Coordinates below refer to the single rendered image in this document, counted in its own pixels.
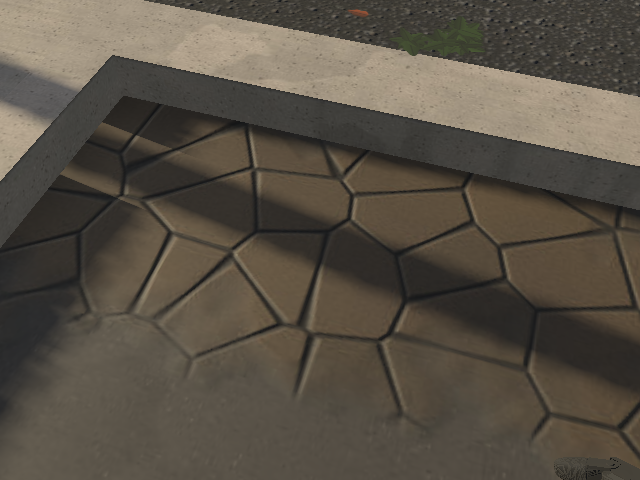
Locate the robot right hand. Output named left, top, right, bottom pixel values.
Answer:
left=554, top=457, right=640, bottom=480

